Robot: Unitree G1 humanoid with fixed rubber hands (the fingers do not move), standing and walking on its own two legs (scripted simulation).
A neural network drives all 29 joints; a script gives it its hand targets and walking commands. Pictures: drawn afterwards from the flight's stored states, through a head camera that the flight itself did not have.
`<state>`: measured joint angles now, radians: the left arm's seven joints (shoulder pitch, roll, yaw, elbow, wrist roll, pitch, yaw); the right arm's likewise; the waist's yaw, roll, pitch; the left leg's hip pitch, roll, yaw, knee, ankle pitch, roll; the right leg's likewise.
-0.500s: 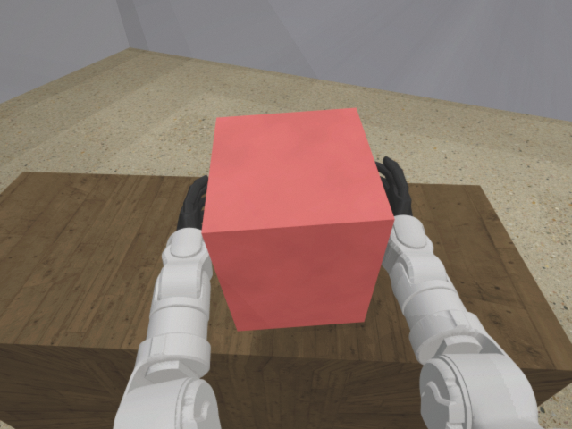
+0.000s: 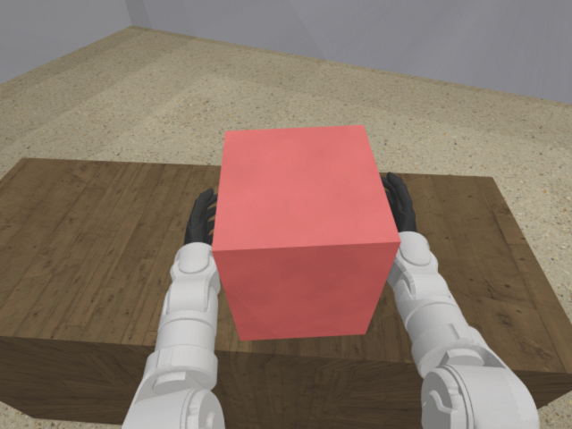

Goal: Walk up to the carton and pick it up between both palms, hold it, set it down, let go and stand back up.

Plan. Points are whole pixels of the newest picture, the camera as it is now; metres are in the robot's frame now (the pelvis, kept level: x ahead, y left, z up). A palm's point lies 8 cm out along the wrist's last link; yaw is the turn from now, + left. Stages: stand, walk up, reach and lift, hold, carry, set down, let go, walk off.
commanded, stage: set down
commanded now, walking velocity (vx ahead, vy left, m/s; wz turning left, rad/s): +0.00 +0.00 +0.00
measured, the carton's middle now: (299, 238) +0.39 +0.02 +0.07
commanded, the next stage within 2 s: none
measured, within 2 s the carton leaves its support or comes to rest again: rests again in 1.04 s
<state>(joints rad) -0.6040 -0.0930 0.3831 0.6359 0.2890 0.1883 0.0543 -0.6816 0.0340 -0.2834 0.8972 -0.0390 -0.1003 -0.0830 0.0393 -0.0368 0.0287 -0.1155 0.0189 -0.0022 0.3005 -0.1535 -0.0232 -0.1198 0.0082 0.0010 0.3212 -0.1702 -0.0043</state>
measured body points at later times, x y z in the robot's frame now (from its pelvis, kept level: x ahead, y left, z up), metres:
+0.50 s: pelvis +0.01 +0.00 +0.00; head +0.07 +0.01 +0.45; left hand +0.40 +0.17 +0.03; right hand +0.43 -0.12 +0.05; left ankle +0.01 +0.13 -0.75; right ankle +0.00 -0.11 -0.75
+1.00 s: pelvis +0.02 +0.00 +0.00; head +0.10 +0.02 +0.44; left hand +0.39 +0.18 -0.01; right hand +0.43 -0.11 +0.02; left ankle +0.01 +0.13 -0.75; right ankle +0.00 -0.11 -0.75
